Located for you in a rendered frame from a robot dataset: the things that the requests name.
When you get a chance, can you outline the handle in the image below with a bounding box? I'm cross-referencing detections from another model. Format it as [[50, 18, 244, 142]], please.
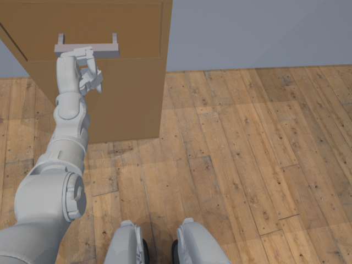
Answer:
[[54, 33, 120, 58]]

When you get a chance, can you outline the cabinet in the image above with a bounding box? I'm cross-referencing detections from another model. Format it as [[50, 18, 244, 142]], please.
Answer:
[[0, 0, 173, 144]]

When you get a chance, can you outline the robot left hand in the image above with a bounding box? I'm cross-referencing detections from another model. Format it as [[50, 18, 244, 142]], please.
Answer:
[[56, 46, 103, 97]]

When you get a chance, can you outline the left robot forearm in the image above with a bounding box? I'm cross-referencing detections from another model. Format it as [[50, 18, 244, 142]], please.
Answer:
[[14, 92, 90, 220]]

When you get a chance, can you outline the robot left thigh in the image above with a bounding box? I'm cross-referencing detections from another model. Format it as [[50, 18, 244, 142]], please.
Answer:
[[104, 224, 144, 264]]

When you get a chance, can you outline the robot left upper arm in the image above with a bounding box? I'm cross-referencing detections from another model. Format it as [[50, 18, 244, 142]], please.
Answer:
[[0, 172, 87, 264]]

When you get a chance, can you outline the right robot shin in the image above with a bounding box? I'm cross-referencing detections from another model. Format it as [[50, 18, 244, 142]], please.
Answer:
[[178, 218, 194, 264]]

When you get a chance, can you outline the drawer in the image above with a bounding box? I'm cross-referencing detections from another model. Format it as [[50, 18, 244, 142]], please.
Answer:
[[0, 0, 161, 61]]

